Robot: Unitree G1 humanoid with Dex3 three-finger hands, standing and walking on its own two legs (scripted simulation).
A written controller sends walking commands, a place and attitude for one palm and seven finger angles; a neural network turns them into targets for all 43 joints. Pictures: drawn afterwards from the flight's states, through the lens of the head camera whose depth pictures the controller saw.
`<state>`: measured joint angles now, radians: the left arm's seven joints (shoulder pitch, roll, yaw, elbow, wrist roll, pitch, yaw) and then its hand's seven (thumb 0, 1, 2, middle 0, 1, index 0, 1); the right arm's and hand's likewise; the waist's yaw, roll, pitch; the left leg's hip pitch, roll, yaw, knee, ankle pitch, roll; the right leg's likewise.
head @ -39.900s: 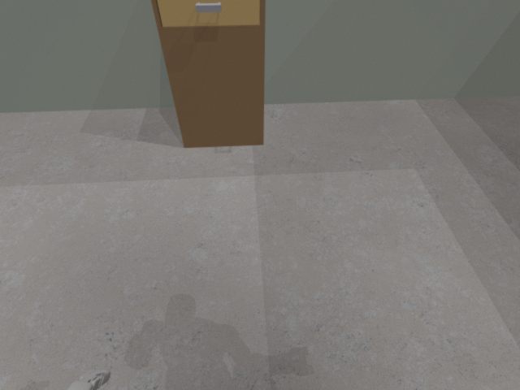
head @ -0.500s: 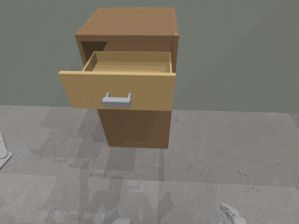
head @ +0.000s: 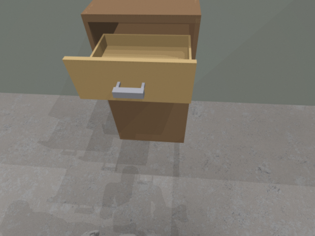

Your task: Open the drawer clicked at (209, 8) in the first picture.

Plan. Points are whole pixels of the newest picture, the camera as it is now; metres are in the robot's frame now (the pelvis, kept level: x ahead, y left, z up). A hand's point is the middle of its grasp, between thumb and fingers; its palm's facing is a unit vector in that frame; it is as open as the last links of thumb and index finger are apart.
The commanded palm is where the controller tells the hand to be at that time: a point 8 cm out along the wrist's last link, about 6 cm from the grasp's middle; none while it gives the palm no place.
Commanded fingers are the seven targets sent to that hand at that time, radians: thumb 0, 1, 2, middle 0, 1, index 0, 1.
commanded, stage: let the arm hang, fingers relaxed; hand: left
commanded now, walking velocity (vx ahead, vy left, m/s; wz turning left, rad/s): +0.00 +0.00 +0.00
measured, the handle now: (129, 88) +0.57 +0.12 +0.04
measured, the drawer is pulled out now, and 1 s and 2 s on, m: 0.28 0.28 0.28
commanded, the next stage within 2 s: look to check the result in 0.82 s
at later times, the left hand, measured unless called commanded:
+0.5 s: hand out of the picture -0.01 +0.19 -0.15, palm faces +0.03 -0.98 -0.18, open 7.3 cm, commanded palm none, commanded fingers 0.00 0.90 0.90 -0.20 -0.30 -0.20 -0.30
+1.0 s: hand out of the picture +0.01 +0.18 -0.15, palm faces +0.01 -0.99 -0.17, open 7.3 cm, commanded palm none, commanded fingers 0.00 0.90 0.90 -0.20 -0.30 -0.20 -0.30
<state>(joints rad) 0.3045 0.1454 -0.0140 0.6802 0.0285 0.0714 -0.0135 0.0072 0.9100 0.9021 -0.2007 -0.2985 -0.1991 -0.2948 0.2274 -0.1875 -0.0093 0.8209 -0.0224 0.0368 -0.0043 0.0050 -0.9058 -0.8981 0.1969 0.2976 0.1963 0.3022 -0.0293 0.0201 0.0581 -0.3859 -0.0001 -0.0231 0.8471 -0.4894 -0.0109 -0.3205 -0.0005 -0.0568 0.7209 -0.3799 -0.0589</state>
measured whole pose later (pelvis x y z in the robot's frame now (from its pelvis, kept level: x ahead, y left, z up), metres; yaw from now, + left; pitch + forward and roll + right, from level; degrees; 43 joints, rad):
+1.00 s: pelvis +0.02 +0.02 +0.03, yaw -2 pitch -2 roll +0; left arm 0.28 0.12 0.02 1.14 0.00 0.00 0.03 0.00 0.91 0.90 -0.20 -0.30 -0.20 -0.30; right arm 0.32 -0.09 0.00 1.14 -0.01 0.00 -0.04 0.00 -0.91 -0.90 0.20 0.30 0.20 0.30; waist -0.01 0.01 0.07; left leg -0.16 -0.01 0.05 0.39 -0.21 0.02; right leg -0.15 0.01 -0.01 0.39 -0.22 -0.02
